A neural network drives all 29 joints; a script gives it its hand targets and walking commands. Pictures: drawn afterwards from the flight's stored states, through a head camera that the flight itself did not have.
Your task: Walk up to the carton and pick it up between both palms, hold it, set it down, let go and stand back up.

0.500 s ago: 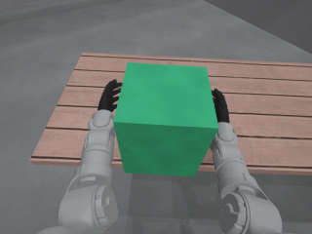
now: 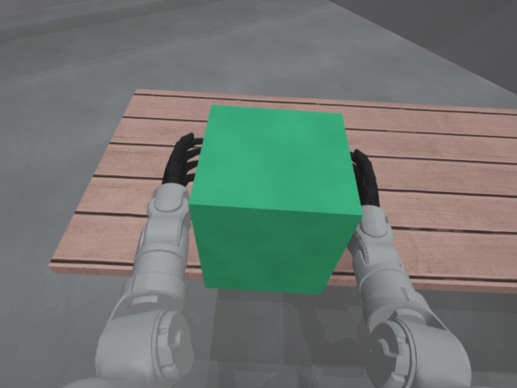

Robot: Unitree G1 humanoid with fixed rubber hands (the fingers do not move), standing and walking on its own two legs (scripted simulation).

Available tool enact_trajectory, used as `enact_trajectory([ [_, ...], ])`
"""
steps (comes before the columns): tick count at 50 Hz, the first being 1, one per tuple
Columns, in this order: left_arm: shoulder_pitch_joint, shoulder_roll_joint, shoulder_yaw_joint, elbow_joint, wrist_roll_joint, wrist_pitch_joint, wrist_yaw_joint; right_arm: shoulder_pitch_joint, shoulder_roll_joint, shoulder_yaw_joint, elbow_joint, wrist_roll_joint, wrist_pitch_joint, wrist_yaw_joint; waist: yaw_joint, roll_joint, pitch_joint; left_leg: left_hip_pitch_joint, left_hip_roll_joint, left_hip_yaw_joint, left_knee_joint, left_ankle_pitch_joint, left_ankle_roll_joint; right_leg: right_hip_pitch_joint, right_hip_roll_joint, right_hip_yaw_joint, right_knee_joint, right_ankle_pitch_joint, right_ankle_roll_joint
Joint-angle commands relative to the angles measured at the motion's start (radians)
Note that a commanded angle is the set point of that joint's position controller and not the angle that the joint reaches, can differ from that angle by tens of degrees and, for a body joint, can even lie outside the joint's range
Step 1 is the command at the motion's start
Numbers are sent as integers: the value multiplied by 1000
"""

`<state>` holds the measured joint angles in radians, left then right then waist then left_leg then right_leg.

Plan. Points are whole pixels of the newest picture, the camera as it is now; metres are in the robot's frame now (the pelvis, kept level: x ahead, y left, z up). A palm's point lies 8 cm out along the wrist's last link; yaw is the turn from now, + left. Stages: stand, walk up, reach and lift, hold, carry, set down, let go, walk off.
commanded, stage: reach and lift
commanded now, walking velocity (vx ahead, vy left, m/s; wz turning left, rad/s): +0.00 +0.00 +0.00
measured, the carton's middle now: (269, 205) +0.39 +0.00 +0.04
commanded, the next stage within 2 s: none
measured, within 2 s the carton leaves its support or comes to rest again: leaves its support in 0.08 s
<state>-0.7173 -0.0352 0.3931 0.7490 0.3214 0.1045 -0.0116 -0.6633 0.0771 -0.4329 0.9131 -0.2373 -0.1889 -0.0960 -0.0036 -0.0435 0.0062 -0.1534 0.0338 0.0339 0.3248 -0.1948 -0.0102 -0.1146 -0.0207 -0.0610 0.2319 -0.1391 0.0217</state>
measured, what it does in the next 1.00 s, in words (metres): stands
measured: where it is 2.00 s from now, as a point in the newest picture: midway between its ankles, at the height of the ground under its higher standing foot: outside the picture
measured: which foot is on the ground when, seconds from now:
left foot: down 0.00-1.00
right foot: down 0.00-1.00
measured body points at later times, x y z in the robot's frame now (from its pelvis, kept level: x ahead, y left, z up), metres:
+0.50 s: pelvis -0.03 -0.01 +0.00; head -0.02 +0.03 +0.45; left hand +0.39 +0.14 +0.10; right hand +0.37 -0.16 +0.09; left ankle -0.02 +0.12 -0.75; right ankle -0.01 -0.13 -0.75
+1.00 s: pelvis -0.02 +0.00 +0.00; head -0.02 +0.04 +0.44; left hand +0.39 +0.15 +0.13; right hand +0.37 -0.15 +0.12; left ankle -0.02 +0.12 -0.75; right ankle -0.01 -0.13 -0.75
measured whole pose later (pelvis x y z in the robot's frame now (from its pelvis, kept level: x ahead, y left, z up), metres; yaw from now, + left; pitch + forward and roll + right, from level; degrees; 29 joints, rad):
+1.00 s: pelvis -0.02 +0.00 +0.00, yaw +2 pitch -4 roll -2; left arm -0.65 0.00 0.24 0.41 0.25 0.47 0.03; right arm -0.64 -0.03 -0.09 0.74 0.16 0.06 -0.18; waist -0.08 -0.08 0.04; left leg -0.11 0.03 0.00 0.40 -0.22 -0.01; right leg -0.04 -0.02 -0.09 0.26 -0.15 0.02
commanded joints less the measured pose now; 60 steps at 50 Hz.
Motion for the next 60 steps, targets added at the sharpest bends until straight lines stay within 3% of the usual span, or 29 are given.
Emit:
enact_trajectory([
  [1, -642, -554, -369, -93, -49, -125, -72, -712, 459, 356, -135, -28, -163, 120, -26, 81, -600, 197, -26, 62, 63, 581, -70, 196, 71, -71, 79, 474, 6],
  [4, -679, -559, -380, -77, -49, -163, -63, -743, 467, 370, -114, -26, -198, 112, -23, 70, -617, 180, -27, 61, 64, 572, -67, 208, 67, -65, 81, 501, 5],
  [8, -653, -530, -329, 2, -12, -164, -77, -712, 468, 370, -36, -37, -193, 101, -18, 32, -518, 87, -39, 79, 0, 390, -36, 271, 45, -47, 79, 483, 17],
  [13, -577, -494, -258, 40, 23, -56, -109, -681, 441, 374, -17, 3, -104, 96, 11, -9, -354, 53, -52, 94, -65, 226, 1, 284, 31, -35, 47, 356, 31],
  [16, -581, -488, -246, -21, 18, 24, -116, -719, 426, 371, -76, 52, -49, 97, 24, -7, -320, 72, -53, 91, -71, 194, 12, 255, 36, -34, 31, 268, 27],
  [19, -660, -513, -297, -96, -28, 59, -101, -832, 426, 370, -169, 87, -36, 100, 21, 13, -400, 99, -53, 83, -50, 196, 6, 214, 49, -43, 30, 203, 20],
  [24, -842, -615, -472, -199, -136, 17, -35, -989, 470, 398, -282, 107, -60, 121, -9, 90, -689, 199, -40, 52, 13, 242, -29, 108, 62, -58, 52, 168, -6],
  [28, -821, -618, -513, -205, -159, 28, -15, -953, 481, 422, -261, 124, -12, 118, -29, 90, -727, 225, -43, 40, 25, 269, -34, 95, 60, -52, 57, 207, -5],
  [31, -700, -566, -462, -160, -129, 105, -40, -844, 452, 457, -196, 168, 69, 94, -34, 49, -570, 175, -57, 42, -4, 258, -16, 163, 52, -35, 50, 256, 15],
  [34, -528, -517, -361, -112, -69, 208, -95, -722, 421, 494, -143, 226, 152, 63, -34, 2, -341, 142, -72, 41, -40, 253, 2, 236, 42, -16, 35, 301, 36],
  [38, -446, -505, -295, -172, -17, 320, -158, -684, 398, 538, -190, 316, 208, 24, -49, -5, -177, 180, -71, 29, -29, 322, -4, 252, 56, -17, 17, 327, 38],
  [41, -513, -545, -377, -300, -53, 350, -171, -762, 405, 576, -323, 371, 205, 3, -81, 21, -238, 217, -69, 9, 12, 391, -24, 247, 77, -32, 28, 351, 27],
  [44, -668, -626, -570, -460, -159, 308, -136, -894, 450, 644, -491, 420, 165, 4, -113, 93, -431, 286, -65, -17, 83, 512, -62, 204, 94, -48, 57, 367, 12],
  [48, -780, -721, -779, -591, -284, 230, -55, -983, 528, 718, -680, 436, 147, 29, -119, 182, -713, 399, -53, -59, 169, 680, -104, 91, 108, -53, 84, 341, 0],
  [52, -710, -703, -812, -660, -299, 265, -12, -905, 527, 789, -703, 476, 221, 32, -100, 184, -774, 424, -49, -73, 180, 713, -95, 67, 112, -28, 88, 384, 0],
  [54, -654, -641, -745, -609, -260, 334, -19, -850, 479, 809, -644, 504, 289, 15, -98, 137, -654, 368, -54, -66, 142, 608, -68, 94, 103, -9, 77, 393, 10],
  [56, -594, -566, -620, -484, -190, 414, -50, -797, 427, 781, -511, 506, 361, -2, -96, 75, -419, 250, -66, -45, 65, 376, -31, 109, 86, 10, 54, 306, 26],
  [58, -513, -508, -486, -365, -119, 483, -89, -761, 400, 740, -380, 502, 413, -6, -68, 26, -195, 158, -69, -22, -15, 169, 5, 87, 69, 18, 22, 143, 32],
  [60, -505, -476, -374, -300, -66, 525, -124, -800, 399, 701, -334, 491, 432, 0, -30, -19, -100, 99, -62, -5, -66, 41, 31, 87, 60, 21, 2, 7, 30],
])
